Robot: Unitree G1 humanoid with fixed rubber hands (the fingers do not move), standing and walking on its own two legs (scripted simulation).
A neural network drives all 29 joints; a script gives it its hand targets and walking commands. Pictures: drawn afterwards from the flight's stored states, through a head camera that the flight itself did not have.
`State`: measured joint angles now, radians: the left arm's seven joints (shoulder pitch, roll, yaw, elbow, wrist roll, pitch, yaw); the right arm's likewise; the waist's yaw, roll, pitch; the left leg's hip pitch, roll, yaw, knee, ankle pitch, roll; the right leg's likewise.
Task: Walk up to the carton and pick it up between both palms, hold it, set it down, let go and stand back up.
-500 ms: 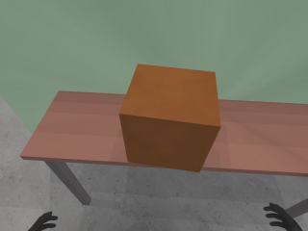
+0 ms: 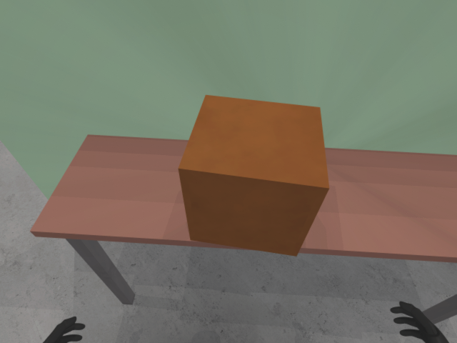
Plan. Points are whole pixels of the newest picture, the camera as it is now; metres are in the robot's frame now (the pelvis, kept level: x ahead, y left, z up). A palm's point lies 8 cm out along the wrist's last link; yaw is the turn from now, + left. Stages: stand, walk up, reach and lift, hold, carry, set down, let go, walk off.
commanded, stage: walk up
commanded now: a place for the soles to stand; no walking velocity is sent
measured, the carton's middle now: (251, 177) +0.44 -0.04 +0.02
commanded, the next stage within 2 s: reach and lift in 0.08 s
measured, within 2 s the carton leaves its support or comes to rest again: neither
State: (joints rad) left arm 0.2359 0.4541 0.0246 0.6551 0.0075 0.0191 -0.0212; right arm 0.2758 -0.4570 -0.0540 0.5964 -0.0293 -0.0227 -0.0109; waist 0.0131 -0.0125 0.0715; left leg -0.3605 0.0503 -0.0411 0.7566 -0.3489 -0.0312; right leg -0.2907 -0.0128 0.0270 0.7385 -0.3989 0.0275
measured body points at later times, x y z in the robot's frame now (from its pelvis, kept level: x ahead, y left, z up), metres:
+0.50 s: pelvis +0.00 +0.00 +0.01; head +0.01 +0.01 +0.46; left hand +0.20 +0.29 -0.04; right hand +0.15 -0.32 -0.04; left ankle +0.04 +0.15 -0.71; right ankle +0.00 -0.14 -0.71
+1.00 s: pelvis +0.00 +0.00 +0.02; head +0.01 +0.01 +0.47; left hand +0.23 +0.26 +0.00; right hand +0.19 -0.28 -0.02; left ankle +0.04 +0.15 -0.71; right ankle +0.00 -0.14 -0.71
